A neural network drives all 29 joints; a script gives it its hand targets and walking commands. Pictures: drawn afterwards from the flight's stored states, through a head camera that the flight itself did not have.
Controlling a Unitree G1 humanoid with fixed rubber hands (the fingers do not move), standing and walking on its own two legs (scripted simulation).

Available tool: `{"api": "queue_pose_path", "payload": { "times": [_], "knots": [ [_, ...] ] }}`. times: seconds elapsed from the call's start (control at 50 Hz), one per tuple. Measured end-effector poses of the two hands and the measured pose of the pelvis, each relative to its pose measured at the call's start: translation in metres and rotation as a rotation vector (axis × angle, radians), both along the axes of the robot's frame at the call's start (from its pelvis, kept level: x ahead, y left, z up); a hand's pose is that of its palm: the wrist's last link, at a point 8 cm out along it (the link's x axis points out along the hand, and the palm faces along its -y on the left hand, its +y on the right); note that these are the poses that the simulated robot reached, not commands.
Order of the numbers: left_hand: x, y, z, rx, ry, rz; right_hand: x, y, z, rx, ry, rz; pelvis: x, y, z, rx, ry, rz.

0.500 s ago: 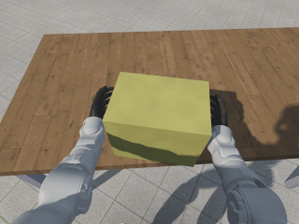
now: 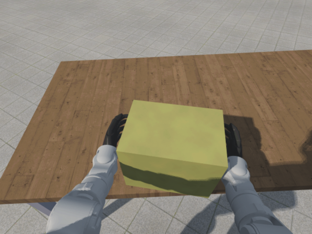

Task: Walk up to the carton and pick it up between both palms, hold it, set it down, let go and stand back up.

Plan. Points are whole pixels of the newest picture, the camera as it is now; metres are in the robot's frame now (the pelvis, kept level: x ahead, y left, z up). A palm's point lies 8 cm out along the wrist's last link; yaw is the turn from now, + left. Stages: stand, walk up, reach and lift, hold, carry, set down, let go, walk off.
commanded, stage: reach and lift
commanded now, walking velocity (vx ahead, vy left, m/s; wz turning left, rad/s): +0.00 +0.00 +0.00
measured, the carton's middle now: (171, 149) +0.35 -0.03 +0.00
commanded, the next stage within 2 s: none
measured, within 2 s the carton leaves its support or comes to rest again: leaves its support in 0.06 s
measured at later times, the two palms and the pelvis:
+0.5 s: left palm (110, 134) +0.37 +0.13 +0.07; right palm (239, 148) +0.32 -0.20 +0.05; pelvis +0.00 +0.00 +0.01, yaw +0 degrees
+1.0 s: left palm (109, 132) +0.36 +0.13 +0.09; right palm (243, 144) +0.32 -0.21 +0.07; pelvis -0.03 -0.01 +0.01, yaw -1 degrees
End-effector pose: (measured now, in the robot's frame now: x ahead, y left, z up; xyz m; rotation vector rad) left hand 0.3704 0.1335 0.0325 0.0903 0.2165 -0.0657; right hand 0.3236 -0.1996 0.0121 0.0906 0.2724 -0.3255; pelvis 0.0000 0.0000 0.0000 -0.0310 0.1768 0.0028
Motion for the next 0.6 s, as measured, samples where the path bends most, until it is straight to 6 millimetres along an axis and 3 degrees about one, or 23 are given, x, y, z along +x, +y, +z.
{"api": "queue_pose_path", "payload": {
  "times": [0.32, 0.6],
  "knots": [
    [-0.003, -0.002, 0.007, -0.025, -0.036, 0.001, -0.004, -0.002, 0.004, -0.015, -0.034, 0.001, 0.003, 0.0, 0.004, 0.001, 0.02, 0.007],
    [-0.006, -0.009, 0.062, -0.029, -0.189, -0.012, -0.006, -0.009, 0.055, -0.096, -0.164, 0.005, -0.011, 0.0, 0.008, 0.008, -0.033, -0.009]
  ]
}}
